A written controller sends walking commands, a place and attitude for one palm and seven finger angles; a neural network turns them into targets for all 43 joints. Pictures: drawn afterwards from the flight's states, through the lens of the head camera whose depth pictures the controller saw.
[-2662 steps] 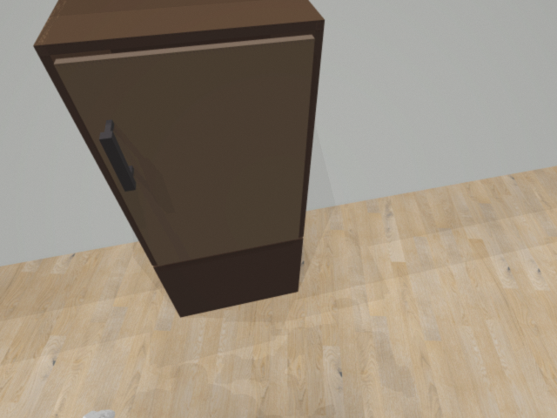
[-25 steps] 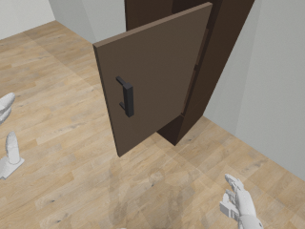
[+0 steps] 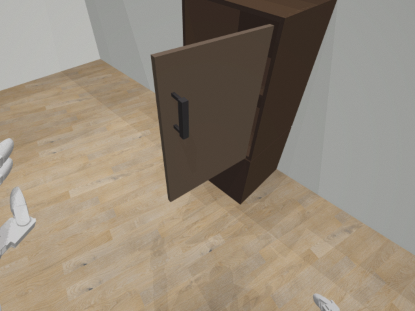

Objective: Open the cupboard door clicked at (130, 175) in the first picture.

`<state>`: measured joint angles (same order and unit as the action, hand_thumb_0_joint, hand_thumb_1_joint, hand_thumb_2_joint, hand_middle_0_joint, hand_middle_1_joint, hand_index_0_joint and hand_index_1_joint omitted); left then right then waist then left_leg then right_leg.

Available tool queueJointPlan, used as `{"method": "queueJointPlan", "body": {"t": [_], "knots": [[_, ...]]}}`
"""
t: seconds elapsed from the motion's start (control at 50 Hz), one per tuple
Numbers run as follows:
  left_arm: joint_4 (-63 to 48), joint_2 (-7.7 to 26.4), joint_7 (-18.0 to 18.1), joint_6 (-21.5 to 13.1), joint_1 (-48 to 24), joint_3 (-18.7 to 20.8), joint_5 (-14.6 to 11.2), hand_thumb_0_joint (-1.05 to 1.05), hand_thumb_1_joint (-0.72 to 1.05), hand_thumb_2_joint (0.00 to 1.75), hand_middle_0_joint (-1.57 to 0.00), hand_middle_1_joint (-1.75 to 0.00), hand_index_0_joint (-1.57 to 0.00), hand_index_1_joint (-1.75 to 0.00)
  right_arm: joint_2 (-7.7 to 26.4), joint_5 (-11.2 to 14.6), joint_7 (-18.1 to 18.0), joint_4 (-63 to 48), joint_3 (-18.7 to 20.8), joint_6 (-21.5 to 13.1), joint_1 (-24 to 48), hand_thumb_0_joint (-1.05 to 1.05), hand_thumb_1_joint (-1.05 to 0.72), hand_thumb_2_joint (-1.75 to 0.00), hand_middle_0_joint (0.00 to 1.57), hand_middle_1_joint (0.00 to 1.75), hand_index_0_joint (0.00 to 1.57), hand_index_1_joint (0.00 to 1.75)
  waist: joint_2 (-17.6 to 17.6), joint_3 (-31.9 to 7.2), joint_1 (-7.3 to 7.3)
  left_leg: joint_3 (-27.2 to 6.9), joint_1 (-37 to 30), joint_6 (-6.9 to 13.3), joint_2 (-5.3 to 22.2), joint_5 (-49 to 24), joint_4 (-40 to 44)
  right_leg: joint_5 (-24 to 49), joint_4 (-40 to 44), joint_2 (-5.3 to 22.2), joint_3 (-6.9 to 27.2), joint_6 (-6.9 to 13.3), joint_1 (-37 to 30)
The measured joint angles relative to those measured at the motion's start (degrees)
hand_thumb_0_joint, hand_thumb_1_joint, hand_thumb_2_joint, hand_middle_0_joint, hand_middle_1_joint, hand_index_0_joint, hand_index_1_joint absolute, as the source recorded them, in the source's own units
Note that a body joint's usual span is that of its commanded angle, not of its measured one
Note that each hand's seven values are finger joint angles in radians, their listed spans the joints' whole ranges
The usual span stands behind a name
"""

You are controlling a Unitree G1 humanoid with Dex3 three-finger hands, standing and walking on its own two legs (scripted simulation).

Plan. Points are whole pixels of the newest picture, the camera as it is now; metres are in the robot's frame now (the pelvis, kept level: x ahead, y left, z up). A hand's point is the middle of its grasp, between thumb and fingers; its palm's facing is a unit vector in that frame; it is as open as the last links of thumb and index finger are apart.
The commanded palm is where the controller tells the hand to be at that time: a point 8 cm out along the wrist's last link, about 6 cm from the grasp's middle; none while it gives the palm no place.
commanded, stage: stop stepping back and stand still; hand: left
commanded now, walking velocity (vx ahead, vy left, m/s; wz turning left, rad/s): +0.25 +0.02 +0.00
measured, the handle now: (179, 115) +0.60 +0.13 +0.05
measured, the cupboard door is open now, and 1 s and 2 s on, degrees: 81 81 81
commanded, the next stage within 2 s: let the arm hang, fingers relaxed in 0.34 s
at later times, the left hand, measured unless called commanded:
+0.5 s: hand (31, 248) +0.18 +0.29 +0.10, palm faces +0.39 -0.79 -0.46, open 7.4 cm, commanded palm none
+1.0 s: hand out of the picture -0.08 +0.21 -0.17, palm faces +0.10 -0.96 -0.27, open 7.2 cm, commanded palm none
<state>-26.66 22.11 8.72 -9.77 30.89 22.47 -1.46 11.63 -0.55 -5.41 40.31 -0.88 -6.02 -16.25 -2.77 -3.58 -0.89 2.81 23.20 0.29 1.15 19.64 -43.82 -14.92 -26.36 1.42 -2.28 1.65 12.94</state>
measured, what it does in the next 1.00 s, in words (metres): steps on the spot: left foot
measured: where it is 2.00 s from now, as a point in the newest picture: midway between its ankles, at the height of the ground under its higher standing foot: outside the picture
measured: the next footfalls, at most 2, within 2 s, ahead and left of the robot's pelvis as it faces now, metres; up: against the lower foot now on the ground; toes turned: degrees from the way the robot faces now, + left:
left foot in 0.06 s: +0.03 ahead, +0.13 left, +0.00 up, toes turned +4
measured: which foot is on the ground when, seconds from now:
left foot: up 0.00-0.04, down 0.06-1.00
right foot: down 0.00-1.00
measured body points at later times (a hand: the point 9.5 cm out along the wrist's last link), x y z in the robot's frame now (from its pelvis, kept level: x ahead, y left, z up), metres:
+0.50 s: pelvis -0.03 +0.01 -0.01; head -0.04 +0.00 +0.44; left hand +0.15 +0.33 +0.13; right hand +0.13 -0.22 -0.11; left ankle -0.01 +0.13 -0.74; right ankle -0.02 -0.11 -0.73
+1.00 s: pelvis -0.04 +0.00 +0.00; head -0.01 -0.01 +0.45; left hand -0.08 +0.26 -0.15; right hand -0.04 -0.23 -0.17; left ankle -0.01 +0.13 -0.74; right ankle -0.02 -0.12 -0.74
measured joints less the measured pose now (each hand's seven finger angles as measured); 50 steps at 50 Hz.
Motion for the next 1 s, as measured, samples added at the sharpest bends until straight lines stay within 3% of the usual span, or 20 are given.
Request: {"method": "queueJointPlan", "body": {"t": [0.06, 0.08, 0.16, 0.2, 0.26, 0.32, 0.38, 0.44, 0.48, 0.52, 0.56, 0.64, 0.7, 0.74, 0.82, 1.0], "knots": [[0.90, -1.03, 0.49, -0.30, -1.17, -0.60, 0.53, 0.01, 0.88, 0.90, -0.21, -0.31, -0.21, -0.31, 2.26, -0.08, -0.83, -1.08, 0.92, -1.44, -1.50, 0.01, -0.90, -0.90, 0.20, 0.30, 0.20, 0.30, 1.70, -0.66, 1.40, -0.20, -8.63, 1.38, 1.56, 0.94, 13.41, -1.27, -3.56, -0.26, -1.37, -0.58, 1.94], [0.93, -0.84, 0.59, -0.53, -1.57, -0.42, 0.49, 0.01, 0.88, 0.90, -0.21, -0.31, -0.21, -0.31, 2.58, 0.02, -1.02, -1.31, 1.38, -1.73, -1.15, 0.01, -0.90, -0.90, 0.20, 0.30, 0.20, 0.30, 1.77, 0.05, 2.04, -0.41, -8.94, 0.48, 1.49, -3.54, 14.86, -2.12, -5.70, 0.08, -1.67, -0.91, 2.76], [1.34, 1.22, 0.38, -0.93, -0.36, 1.53, 0.65, 0.02, 0.89, 0.90, -0.21, -0.31, -0.21, -0.31, 1.46, 0.35, -0.56, -2.10, 1.50, -2.12, 0.13, 0.01, -0.90, -0.90, 0.20, 0.30, 0.20, 0.30, 0.52, 1.90, 3.10, 0.38, -8.90, -1.34, 0.80, -3.36, 11.80, -5.40, -9.84, 0.72, -0.32, -1.28, 3.37], [0.97, 2.08, 0.21, -1.14, 0.00, 2.05, 0.95, 0.02, 0.89, 0.90, -0.21, -0.31, -0.21, -0.31, 0.74, 0.35, -0.11, -2.60, 1.08, -2.66, 0.07, 0.01, -0.90, -0.90, 0.20, 0.30, 0.20, 0.30, 0.98, 2.49, 3.30, -0.17, -8.82, -1.65, 1.24, -2.83, 11.05, -2.65, -8.59, 0.23, -0.77, -1.01, 2.56], [-0.16, 2.16, -0.21, -2.24, 0.46, 2.24, 0.70, 0.02, 0.89, 0.90, -0.21, -0.31, -0.21, -0.31, 0.10, 0.37, 0.81, -2.87, 0.52, -2.87, 0.22, 0.01, -0.90, -0.90, 0.20, 0.30, 0.20, 0.30, 2.21, 2.87, 2.63, -1.02, -7.54, -1.00, 2.20, -1.35, 8.92, -2.20, -8.08, -0.94, -1.41, -0.28, 2.56], [-1.12, 1.25, -0.53, -3.01, 0.38, 1.56, 0.36, 0.02, 0.89, 0.90, -0.21, -0.31, -0.21, -0.31, -0.01, 0.52, 1.37, -2.24, 0.54, -2.40, 0.87, 0.01, -0.90, -0.90, 0.20, 0.30, 0.20, 0.30, 2.56, 3.16, 1.56, -1.27, -5.01, 0.11, 1.30, 2.27, 2.43, -2.28, -7.80, -1.20, -1.34, 0.10, 2.73], [-1.22, 0.35, -0.45, -3.16, -0.03, 1.25, 0.22, 0.01, 0.88, 0.90, -0.21, -0.31, -0.21, -0.31, 0.31, 0.30, 1.28, -2.18, 0.26, -2.05, 1.36, 0.01, -0.90, -0.90, 0.20, 0.30, 0.20, 0.30, 2.81, 3.57, 1.21, -0.71, -7.24, 0.71, 0.85, -1.54, 9.06, -2.32, -8.15, -1.18, -1.47, -0.43, 2.59], [0.78, 0.19, -0.39, -2.88, -0.74, 1.60, 0.22, 0.01, 0.88, 0.90, -0.21, -0.31, -0.21, -0.31, -0.63, 0.28, 0.88, -2.10, 0.05, -1.81, 2.25, 0.01, -0.90, -0.90, 0.20, 0.30, 0.20, 0.30, 1.53, 4.11, 0.62, 0.34, -8.43, 0.08, -0.03, -3.58, 10.37, -2.92, -8.77, -0.32, -0.32, -1.19, 2.32], [9.50, -0.31, -2.64, -1.18, -5.14, -1.54, 1.85, 0.01, 0.89, 0.90, -0.21, -0.31, -0.21, -0.31, 0.12, -0.16, 3.03, -0.15, 0.90, -2.28, 2.81, 0.01, -0.90, -0.90, 0.20, 0.30, 0.20, 0.30, 2.96, 2.40, 0.92, -0.68, -6.54, 0.23, -0.59, -3.83, 10.45, -5.89, -13.20, -0.13, -0.05, -1.36, 4.87], [23.00, -2.28, -4.80, 4.27, -11.00, -6.44, 2.43, 0.01, 0.89, 0.90, -0.20, -0.31, -0.20, -0.30, 1.21, -0.84, 4.16, 2.39, 1.27, 0.13, 4.09, 0.01, -0.90, -0.90, 0.20, 0.30, 0.20, 0.30, 4.78, 1.11, 1.42, -2.17, -4.86, 0.60, -1.41, -4.63, 10.56, -10.25, -16.01, -0.32, 1.26, -1.47, 6.46], [36.73, -4.11, -6.09, 8.44, -14.97, -10.83, 2.88, 0.00, 0.90, 0.90, -0.20, -0.30, -0.20, -0.30, 1.28, -1.09, 4.67, 4.52, 0.86, 2.43, 5.04, 0.01, -0.90, -0.90, 0.20, 0.30, 0.20, 0.30, 4.43, 0.75, 1.61, -2.60, -3.99, 0.45, -2.54, -4.90, 10.03, -4.18, -10.95, 0.21, 2.60, -1.12, 4.83], [61.08, -9.36, -8.00, 12.27, -16.99, -18.86, 3.12, 0.01, 0.91, 0.90, -0.19, -0.30, -0.19, -0.30, 0.64, -0.94, 5.55, 8.40, 0.73, 5.66, 5.86, 0.01, -0.90, -0.90, 0.20, 0.30, 0.20, 0.30, 4.27, 2.35, 2.69, -3.17, -4.51, -0.41, -1.90, -4.82, 9.34, -4.18, -9.98, -0.42, 2.33, -1.78, 3.48], [73.46, -13.48, -8.73, 13.00, -15.75, -22.84, 2.64, 0.01, 0.91, 0.90, -0.19, -0.30, -0.20, -0.30, -0.35, -0.99, 5.49, 11.71, 0.56, 6.64, 5.12, 0.01, -0.90, -0.90, 0.20, 0.30, 0.20, 0.30, 2.61, 4.42, 3.20, -3.08, -6.15, -0.65, -1.23, -5.31, 11.30, -3.25, -7.54, -1.08, 2.44, -1.57, 1.81], [77.31, -13.74, -6.82, 11.69, -15.85, -20.41, 1.32, -0.02, 0.99, 0.90, -0.20, -0.30, -0.21, -0.30, -1.16, -0.85, 5.06, 14.18, 0.46, 6.70, 3.70, 0.01, -0.91, -0.90, 0.20, 0.30, 0.20, 0.30, 1.68, 5.59, 2.54, -3.69, -6.55, -0.85, -0.78, -6.22, 12.83, -1.87, -5.21, -1.56, 1.84, -1.36, 0.89], [83.05, -11.17, -7.45, 10.82, -15.52, -20.62, 1.83, -0.04, 1.02, 0.90, -0.21, -0.31, -0.21, -0.30, -1.69, -0.85, 4.52, 18.87, 0.62, 7.51, 1.47, 0.01, -0.91, -0.90, 0.20, 0.30, 0.20, 0.30, 2.03, 7.00, 1.29, -4.48, -7.26, -1.09, -0.23, -7.98, 15.34, 0.58, -1.07, -2.16, 1.07, -0.99, -0.74], [91.20, -9.54, -7.68, 10.95, -14.09, -21.11, 1.87, 0.00, 0.94, 0.90, -0.20, -0.30, -0.20, -0.30, -1.44, -0.58, 4.23, 23.59, 1.32, 7.91, -0.10, 0.01, -0.91, -0.90, 0.20, 0.30, 0.20, 0.30, 4.46, 8.15, 1.38, -4.05, -8.73, -0.69, -0.62, -10.07, 18.53, 2.47, 1.61, -1.73, 1.45, -1.28, -1.86]]}}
